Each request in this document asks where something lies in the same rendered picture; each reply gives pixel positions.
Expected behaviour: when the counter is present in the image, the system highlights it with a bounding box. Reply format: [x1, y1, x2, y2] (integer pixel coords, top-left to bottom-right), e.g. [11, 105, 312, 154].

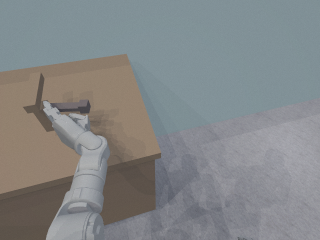
[0, 54, 161, 240]

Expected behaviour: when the tap lever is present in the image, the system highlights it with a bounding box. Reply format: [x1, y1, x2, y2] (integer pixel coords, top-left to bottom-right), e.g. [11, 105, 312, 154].
[50, 99, 91, 114]

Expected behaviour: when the left robot hand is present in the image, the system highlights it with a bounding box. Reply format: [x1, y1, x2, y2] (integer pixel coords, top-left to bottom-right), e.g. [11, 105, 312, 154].
[43, 101, 91, 150]

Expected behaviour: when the robot left upper arm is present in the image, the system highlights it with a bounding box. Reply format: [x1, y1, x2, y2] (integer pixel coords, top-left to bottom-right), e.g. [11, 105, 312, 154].
[47, 211, 105, 240]

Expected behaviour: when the left robot forearm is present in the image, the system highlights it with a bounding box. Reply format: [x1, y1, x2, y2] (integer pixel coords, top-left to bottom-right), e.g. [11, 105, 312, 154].
[46, 131, 110, 240]

